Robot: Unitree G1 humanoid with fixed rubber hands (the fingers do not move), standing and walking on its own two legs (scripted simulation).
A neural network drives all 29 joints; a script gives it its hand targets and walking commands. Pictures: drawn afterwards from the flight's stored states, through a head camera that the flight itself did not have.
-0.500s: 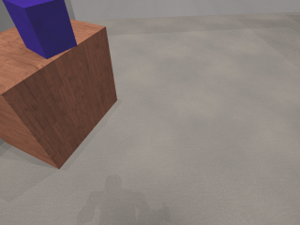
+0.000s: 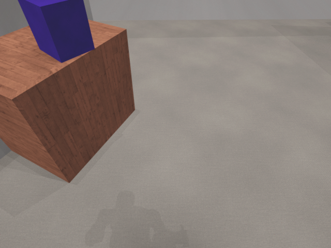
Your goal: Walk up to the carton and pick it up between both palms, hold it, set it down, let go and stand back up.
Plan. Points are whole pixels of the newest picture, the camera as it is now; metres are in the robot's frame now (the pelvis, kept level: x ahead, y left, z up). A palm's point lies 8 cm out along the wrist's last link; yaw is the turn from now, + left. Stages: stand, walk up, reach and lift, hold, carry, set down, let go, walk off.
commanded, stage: walk up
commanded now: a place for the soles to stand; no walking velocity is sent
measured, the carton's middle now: (59, 25) +1.08 +0.54 +0.07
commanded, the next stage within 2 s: none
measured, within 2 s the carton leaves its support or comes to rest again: neither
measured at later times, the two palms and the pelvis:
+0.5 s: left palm out of the picture +0.18 +0.43 -0.12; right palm out of the picture +0.14 -0.19 -0.07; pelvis +0.12 +0.12 +0.01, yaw +14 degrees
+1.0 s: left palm (39, 166) +0.41 +0.43 -0.14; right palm (209, 145) +0.50 -0.16 -0.11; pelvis +0.38 +0.11 -0.02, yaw +26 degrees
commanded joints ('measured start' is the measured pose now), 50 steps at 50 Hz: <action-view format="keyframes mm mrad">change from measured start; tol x32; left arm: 1 -36 335 159 -207 30 -61 -14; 38 -413 257 93 -432 -10 7 -44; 44 255 402 174 -273 -10 -17 -1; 50 58 288 146 -337 -9 -32 6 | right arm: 1 -35 -344 -114 -126 -33 -26 38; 11 496 -391 -162 26 -31 -31 26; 50 207 -383 -84 -150 25 -115 -73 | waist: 1 74 -142 -19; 8 -76 -237 -60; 12 -135 310 10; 50 75 -25 -220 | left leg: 1 -421 128 -2 338 -128 -1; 10 213 30 41 -13 -5 15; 15 -14 272 -992 -622 -752 127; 42 86 36 -363 158 866 -21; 45 -401 -63 -57 674 -273 28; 50 -376 26 -31 795 -147 22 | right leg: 1 179 -434 315 -394 -488 -208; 8 -42 -335 -26 -202 -414 -126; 13 -535 70 19 721 -306 -17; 38 -551 -3 95 193 -24 -10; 44 688 -391 443 -67 350 -200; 47 571 -508 479 -120 136 -253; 50 400 -377 218 -47 644 -216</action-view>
